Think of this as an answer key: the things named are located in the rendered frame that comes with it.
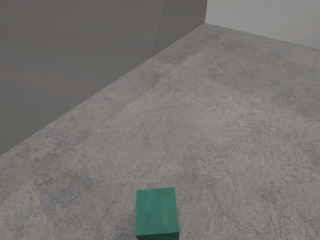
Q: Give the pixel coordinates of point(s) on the carton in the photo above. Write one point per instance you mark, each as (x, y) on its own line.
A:
(156, 214)

